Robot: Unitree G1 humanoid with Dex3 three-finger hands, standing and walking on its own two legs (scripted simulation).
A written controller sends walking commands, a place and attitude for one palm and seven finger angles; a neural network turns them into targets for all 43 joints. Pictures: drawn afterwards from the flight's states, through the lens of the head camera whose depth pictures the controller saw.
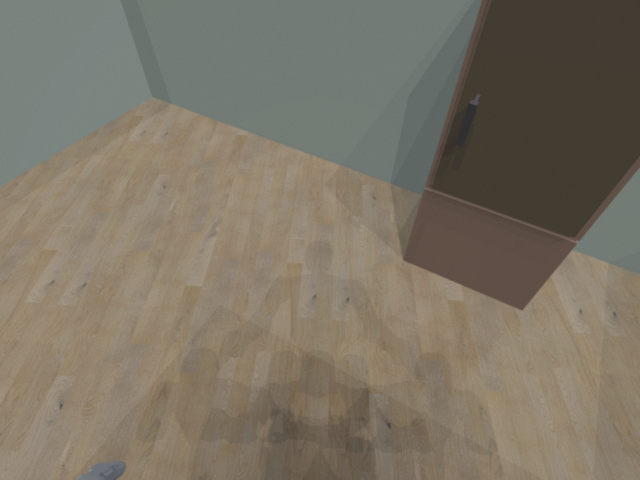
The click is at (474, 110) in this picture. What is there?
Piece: cupboard door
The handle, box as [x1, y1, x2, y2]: [455, 94, 480, 146]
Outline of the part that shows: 479,94 477,94 468,105 455,143 457,145 462,146 478,104 477,101 480,96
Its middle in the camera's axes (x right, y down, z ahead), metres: +0.38 -0.31 +1.01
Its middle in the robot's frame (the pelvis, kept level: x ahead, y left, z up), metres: +0.97 -0.34 -0.07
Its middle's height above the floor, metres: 0.70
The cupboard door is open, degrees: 0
